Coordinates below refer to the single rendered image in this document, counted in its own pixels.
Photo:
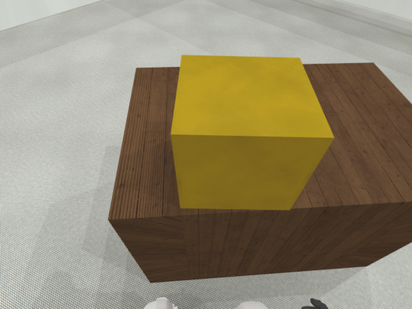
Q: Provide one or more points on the pedestal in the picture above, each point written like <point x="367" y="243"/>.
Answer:
<point x="355" y="209"/>

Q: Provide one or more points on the carton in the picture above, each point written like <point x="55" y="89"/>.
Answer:
<point x="247" y="132"/>

